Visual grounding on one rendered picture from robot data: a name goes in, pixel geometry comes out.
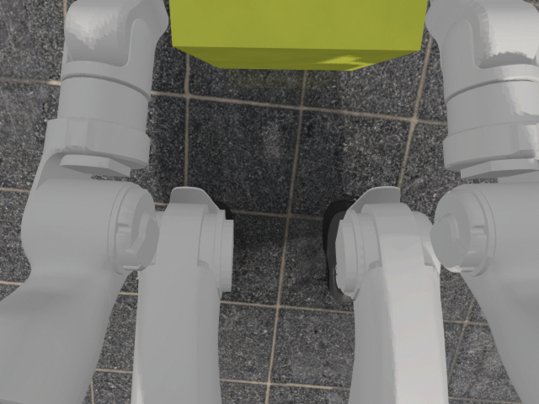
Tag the robot right thigh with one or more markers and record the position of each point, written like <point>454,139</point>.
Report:
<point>400,354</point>

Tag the robot thigh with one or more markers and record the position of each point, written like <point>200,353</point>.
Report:
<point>400,354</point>
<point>178,307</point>

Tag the left robot forearm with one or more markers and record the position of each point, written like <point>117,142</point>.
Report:
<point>106,84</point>

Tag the robot left thigh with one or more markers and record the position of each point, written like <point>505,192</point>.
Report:
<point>178,307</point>

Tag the right robot forearm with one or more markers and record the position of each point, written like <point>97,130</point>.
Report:
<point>489,58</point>

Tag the robot left upper arm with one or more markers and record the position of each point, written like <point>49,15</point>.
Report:
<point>82,237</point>

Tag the robot right upper arm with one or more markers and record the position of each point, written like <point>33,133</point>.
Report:
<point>489,233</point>

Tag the carton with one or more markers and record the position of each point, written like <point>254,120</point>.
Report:
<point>329,35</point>

